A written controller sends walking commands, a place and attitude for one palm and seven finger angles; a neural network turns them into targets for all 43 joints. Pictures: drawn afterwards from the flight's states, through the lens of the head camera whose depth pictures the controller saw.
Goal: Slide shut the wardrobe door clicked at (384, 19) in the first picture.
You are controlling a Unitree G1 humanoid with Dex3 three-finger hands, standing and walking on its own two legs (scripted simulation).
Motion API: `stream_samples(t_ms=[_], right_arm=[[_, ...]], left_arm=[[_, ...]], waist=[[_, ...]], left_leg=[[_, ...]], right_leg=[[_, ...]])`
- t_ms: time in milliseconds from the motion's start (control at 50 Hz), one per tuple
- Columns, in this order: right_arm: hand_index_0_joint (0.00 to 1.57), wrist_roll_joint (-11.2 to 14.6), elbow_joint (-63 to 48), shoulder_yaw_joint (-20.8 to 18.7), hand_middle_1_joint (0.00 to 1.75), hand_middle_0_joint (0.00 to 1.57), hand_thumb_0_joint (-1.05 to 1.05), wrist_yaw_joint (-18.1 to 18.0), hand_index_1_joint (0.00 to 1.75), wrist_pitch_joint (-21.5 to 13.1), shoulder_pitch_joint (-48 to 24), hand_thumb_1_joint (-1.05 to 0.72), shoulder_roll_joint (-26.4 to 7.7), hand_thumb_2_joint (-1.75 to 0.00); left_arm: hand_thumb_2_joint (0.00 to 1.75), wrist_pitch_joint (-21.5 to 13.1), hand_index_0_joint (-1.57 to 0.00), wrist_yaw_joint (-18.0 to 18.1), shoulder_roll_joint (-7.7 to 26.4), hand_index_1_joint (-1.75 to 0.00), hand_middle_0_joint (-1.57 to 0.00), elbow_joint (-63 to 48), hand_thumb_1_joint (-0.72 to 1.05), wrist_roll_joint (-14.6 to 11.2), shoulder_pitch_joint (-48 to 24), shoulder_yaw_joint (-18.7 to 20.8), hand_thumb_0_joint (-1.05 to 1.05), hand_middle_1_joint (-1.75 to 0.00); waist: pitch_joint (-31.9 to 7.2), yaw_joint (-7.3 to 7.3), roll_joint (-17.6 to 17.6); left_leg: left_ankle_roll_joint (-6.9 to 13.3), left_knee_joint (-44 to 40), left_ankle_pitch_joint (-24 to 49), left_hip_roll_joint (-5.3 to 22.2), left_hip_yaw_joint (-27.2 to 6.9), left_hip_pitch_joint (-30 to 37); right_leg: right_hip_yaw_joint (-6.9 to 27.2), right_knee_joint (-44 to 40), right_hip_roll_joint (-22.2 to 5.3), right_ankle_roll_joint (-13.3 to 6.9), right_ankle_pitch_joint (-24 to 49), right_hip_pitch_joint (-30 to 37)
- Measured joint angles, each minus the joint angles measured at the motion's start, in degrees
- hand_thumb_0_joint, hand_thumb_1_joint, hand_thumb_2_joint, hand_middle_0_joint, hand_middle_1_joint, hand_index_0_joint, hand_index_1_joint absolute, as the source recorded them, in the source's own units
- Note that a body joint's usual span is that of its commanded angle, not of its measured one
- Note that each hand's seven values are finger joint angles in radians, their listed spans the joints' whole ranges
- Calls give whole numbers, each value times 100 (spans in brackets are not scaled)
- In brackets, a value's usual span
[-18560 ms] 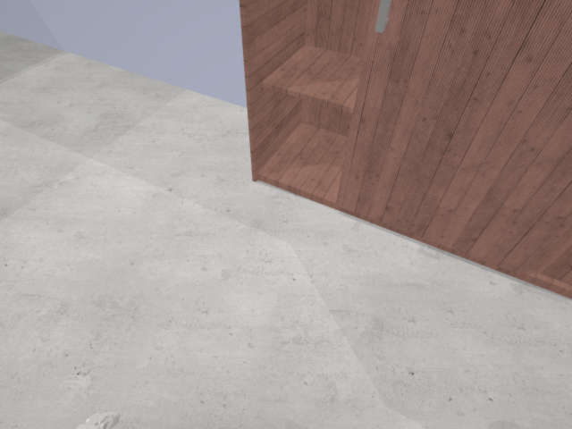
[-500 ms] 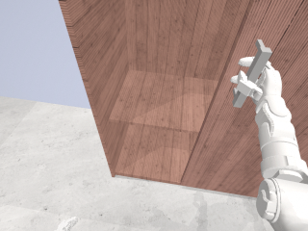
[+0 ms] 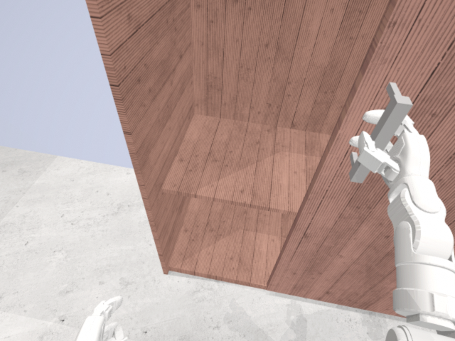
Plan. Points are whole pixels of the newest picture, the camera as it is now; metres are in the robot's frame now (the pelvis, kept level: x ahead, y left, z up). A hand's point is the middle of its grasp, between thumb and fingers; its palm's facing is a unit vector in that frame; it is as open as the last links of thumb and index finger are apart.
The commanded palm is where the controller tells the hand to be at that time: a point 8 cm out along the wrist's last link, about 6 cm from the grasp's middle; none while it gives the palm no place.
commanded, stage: tug the door sideways, standing still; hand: right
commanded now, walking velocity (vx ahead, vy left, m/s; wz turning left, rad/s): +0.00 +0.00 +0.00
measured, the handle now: (373, 135) +0.45 -0.20 +0.18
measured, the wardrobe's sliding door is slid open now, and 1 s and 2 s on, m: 0.44 0.43 0.39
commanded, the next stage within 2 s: step sideways, sliding the door along in 0.84 s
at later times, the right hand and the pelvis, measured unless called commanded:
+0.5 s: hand (361, 150) +0.40 -0.16 +0.18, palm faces +0.20 +0.98 -0.02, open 5.8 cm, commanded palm +0.37 -0.16 +0.18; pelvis -0.02 +0.00 -0.01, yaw -6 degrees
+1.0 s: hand (358, 150) +0.40 -0.16 +0.18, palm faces +0.18 +0.98 -0.07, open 5.9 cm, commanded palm +0.38 -0.19 +0.18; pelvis -0.04 +0.00 -0.01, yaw -5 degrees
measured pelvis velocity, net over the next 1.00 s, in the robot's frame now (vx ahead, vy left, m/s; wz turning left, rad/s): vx -0.04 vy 0.00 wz -0.09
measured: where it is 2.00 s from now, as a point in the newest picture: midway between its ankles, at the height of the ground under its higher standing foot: outside the picture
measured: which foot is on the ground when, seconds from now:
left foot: down 0.00-1.00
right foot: down 0.00-1.00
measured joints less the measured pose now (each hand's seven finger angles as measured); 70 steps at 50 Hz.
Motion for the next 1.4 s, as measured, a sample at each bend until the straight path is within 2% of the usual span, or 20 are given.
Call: stream_samples(t_ms=[140, 300, 560, 960, 1020, 1100, 1160, 1220, 1260, 1320, 1340, 1360, 1380, 1400], right_arm=[[38, -179, 227, 446, 140, 38, 2, -311, 140, 135, -529, -73, 368, -83], [35, -310, 767, 736, 140, 37, 2, -663, 140, -82, -940, -74, 583, -84], [27, -394, 1390, 1018, 140, 33, 1, -1048, 140, -390, -1493, -77, 702, -83], [25, -339, 2194, 1050, 140, 33, 1, -1059, 140, -710, -2007, -78, 527, -81], [28, -545, 2340, 986, 140, 35, 0, -859, 140, -1057, -2006, -74, 271, -81], [30, -578, 2469, 1003, 140, 39, -2, -831, 140, -1445, -2037, -71, -26, -82], [30, -496, 2440, 978, 140, 42, -2, -935, 140, -1534, -2078, -70, -154, -83], [27, -458, 2403, 904, 140, 43, -2, -1033, 140, -1533, -2088, -71, -104, -84], [25, -464, 2380, 921, 140, 44, -2, -1061, 140, -1508, -2105, -72, 16, -84], [24, -507, 2288, 1041, 140, 45, -1, -1066, 140, -1610, -2160, -73, 215, -85], [24, -513, 2186, 1092, 140, 45, 0, -1087, 140, -1661, -2152, -74, 270, -85], [24, -515, 2025, 1133, 140, 45, 0, -1116, 140, -1704, -2110, -74, 299, -85], [24, -518, 1821, 1172, 140, 45, 1, -1146, 140, -1754, -2029, -74, 296, -85], [24, -445, 1611, 1200, 140, 45, 1, -1174, 140, -1771, -1968, -74, 257, -84]], left_arm=[[90, -17, -20, 42, 14, -30, -20, 257, 91, 40, -201, 48, 1, -30], [90, -62, -20, -1, -96, -30, -20, 354, 91, 69, -281, 3, 1, -30], [90, -230, -20, -160, -180, -30, -20, 558, 91, 100, -48, -24, 1, -30], [90, -626, -20, -236, -75, -30, -20, 714, 91, 103, 179, 44, 1, -30], [90, -445, -20, -114, -32, -30, -20, 680, 91, 129, 13, -43, 1, -30], [90, -154, -20, 71, -44, -30, -20, 526, 91, 97, -102, -40, 1, -30], [90, 3, -20, 174, -94, -30, -20, 443, 91, 71, -138, -44, 1, -30], [90, 137, -20, 214, -68, -30, -20, 480, 91, 37, -116, -65, 1, -30], [90, 224, -20, 217, -77, -30, -20, 609, 91, -7, -80, -71, 1, -30], [90, 288, -20, 216, -181, -30, -20, 821, 91, -34, -109, -75, 1, -30], [90, 275, -20, 211, -203, -30, -20, 821, 91, -26, -124, -76, 1, -30], [90, 252, -20, 204, -202, -30, -20, 785, 91, -15, -157, -74, 1, -30], [90, 218, -20, 183, -151, -30, -20, 691, 91, 5, -194, -52, 1, -30], [90, 189, -20, 125, -121, -30, -20, 606, 91, 20, -283, 14, 1, -30]], waist=[[21, -285, 2], [18, -366, -23], [98, -390, -53], [137, -280, -15], [342, -247, -41], [558, -256, -23], [754, -292, -38], [939, -291, -303], [1004, -284, -401], [1158, -443, -77], [1222, -524, 60], [1293, -600, 167], [1336, -680, 145], [1415, -708, 114]], left_leg=[[13, 94, -53, 47, 255, -9], [13, 192, -123, 107, 301, -54], [-10, 397, -209, 142, 268, -287], [-53, 492, -210, 98, 221, -510], [-68, 482, -174, 40, 130, -454], [5, 816, -280, -12, 31, -579], [160, 1162, -582, -142, 22, -676], [261, 984, -362, -360, 208, -406], [345, 734, -393, -463, 416, -136], [450, 523, -410, -349, 512, 169], [463, 534, -422, -282, 499, 204], [460, 751, -431, -220, 481, 125], [401, 1316, -373, -237, 477, -159], [317, 2166, -459, -292, 380, -540]], right_leg=[[279, 119, 78, 8, -49, -138], [454, 215, 194, -6, -19, -269], [574, 484, 287, -34, 5, -595], [590, 626, 259, -11, 93, -847], [509, 617, 187, -17, 93, -743], [406, 776, 116, 13, 9, -737], [408, 986, 50, 68, -120, -732], [665, 1220, -105, 127, -260, -704], [700, 1608, -202, -36, -189, -801], [431, 2467, -11, -204, -628, -906], [296, 2266, 68, -255, -592, -813], [159, 1699, 122, -318, -185, -603], [114, 1062, 66, -399, 478, -329], [130, 839, 9, -291, 282, -158]])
